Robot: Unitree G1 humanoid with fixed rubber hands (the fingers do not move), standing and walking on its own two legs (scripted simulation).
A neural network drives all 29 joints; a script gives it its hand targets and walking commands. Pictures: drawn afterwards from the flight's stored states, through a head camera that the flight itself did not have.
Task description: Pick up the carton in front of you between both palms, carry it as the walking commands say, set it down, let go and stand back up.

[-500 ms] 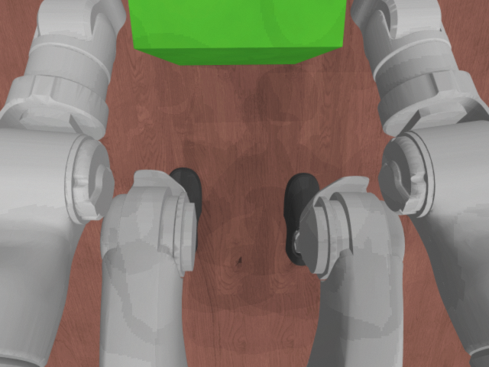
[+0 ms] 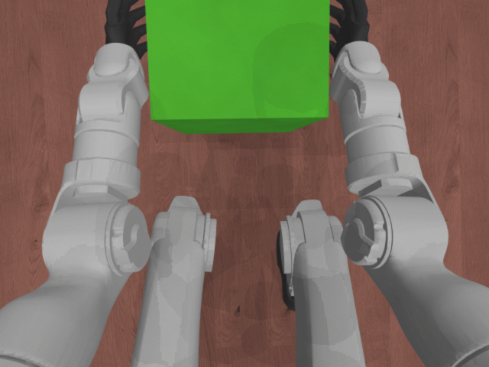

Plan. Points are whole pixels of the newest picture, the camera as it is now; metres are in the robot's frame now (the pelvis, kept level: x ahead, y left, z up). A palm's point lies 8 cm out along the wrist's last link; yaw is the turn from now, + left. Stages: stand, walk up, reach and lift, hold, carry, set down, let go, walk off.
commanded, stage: reach and lift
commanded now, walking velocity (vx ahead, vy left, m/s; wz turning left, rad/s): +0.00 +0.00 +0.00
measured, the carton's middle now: (237, 63) +0.54 +0.02 -0.16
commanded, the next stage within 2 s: none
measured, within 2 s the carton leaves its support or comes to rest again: neither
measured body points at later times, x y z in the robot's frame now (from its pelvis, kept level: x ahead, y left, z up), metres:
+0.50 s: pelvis +0.00 +0.00 +0.12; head +0.25 +0.01 +0.49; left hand +0.49 +0.17 +0.06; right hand +0.51 -0.13 +0.06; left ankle +0.11 +0.13 -0.36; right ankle +0.10 -0.13 -0.36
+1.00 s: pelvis +0.05 +0.00 +0.26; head +0.19 +0.00 +0.69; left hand +0.45 +0.16 +0.22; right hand +0.46 -0.14 +0.22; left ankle +0.10 +0.13 -0.36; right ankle +0.10 -0.13 -0.36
